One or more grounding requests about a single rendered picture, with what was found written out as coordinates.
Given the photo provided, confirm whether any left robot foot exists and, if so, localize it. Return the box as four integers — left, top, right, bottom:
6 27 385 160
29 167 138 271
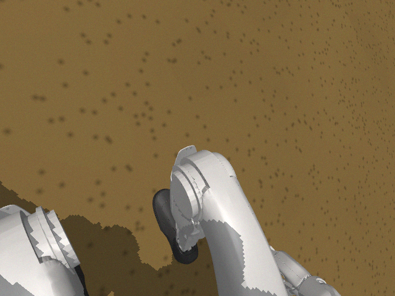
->
74 265 89 296

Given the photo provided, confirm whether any right robot hand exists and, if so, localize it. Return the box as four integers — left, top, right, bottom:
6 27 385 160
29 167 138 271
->
270 245 312 296

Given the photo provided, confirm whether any right robot foot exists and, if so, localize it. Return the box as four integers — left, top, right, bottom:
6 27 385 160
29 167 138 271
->
152 189 198 264

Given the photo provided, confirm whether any right robot arm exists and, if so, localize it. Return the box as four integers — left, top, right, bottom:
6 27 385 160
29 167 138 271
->
298 276 341 296

